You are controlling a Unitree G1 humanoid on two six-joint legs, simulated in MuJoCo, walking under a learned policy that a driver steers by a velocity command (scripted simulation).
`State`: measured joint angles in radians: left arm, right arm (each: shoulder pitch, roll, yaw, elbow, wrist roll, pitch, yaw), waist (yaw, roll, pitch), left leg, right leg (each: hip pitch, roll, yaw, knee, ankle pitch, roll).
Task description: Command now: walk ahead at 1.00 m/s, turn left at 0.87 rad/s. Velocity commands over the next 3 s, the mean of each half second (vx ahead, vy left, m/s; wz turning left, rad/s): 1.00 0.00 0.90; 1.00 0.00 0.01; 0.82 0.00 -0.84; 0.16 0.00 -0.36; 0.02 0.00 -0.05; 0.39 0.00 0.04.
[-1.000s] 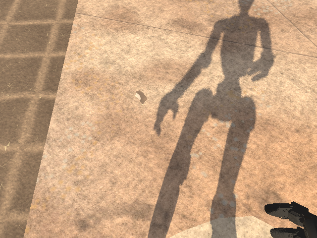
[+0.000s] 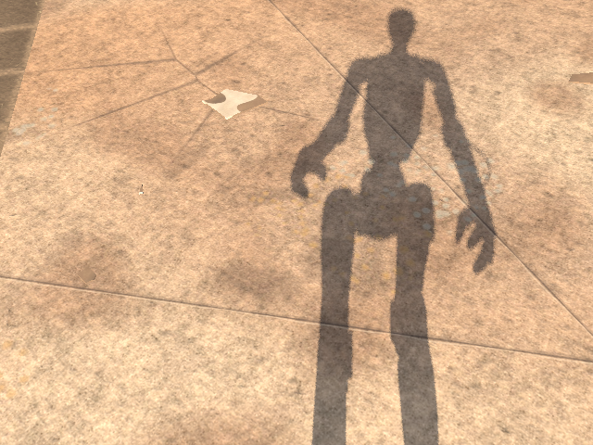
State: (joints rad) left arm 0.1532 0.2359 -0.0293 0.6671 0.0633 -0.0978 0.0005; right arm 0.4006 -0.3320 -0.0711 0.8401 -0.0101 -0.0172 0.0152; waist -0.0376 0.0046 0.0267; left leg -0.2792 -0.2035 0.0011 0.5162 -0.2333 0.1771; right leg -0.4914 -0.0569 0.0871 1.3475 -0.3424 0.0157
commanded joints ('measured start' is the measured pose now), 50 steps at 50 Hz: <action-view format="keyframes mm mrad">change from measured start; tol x32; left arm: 1 15 130 22 -94 16 35 -7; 9 -213 133 14 -180 -37 19 -17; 14 425 378 116 -33 19 4 46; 50 -67 58 44 31 -61 57 -76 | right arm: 1 -26 -125 -26 -82 9 -48 -5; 30 -497 -5 72 -316 -28 -16 83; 35 66 -159 -2 -127 -52 -21 16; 50 -44 -27 28 -21 1 -132 -7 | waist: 1 82 -63 58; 12 152 36 -201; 15 102 -455 -447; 30 53 -38 125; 37 -124 89 -456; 50 41 22 115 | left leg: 1 -68 240 -402 -351 18 168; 12 124 188 -369 168 697 -30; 14 -326 40 -216 782 -284 -53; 16 -527 168 -123 933 -126 -49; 33 -6 75 138 157 53 20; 37 783 585 -794 -114 -162 149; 42 139 429 -256 -313 121 28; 50 125 302 198 -453 681 -129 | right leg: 1 -133 -58 -45 -192 -3 37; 9 100 30 -77 -804 424 20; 12 477 64 -75 -823 210 -10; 14 941 -356 478 -932 -388 -74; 16 760 -372 707 -1104 -571 -151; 29 329 -157 -244 -1350 576 -103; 33 542 -209 -293 -931 1409 -102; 35 286 -165 -290 -347 1080 -97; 36 -114 8 -242 66 -144 -66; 50 -107 -15 -202 -522 487 -125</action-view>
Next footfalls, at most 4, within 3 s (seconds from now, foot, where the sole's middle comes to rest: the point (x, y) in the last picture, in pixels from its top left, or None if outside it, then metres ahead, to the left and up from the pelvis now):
0.26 right None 0.48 -0.17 -0.76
0.70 left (225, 338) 0.77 0.20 -0.76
1.14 right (205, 205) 1.22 0.28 -0.76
1.52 left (153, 139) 1.53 0.47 -0.76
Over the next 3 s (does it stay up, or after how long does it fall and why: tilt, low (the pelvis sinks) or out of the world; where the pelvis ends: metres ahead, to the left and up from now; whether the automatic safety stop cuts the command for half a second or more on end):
stays up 1.52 0.33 0.02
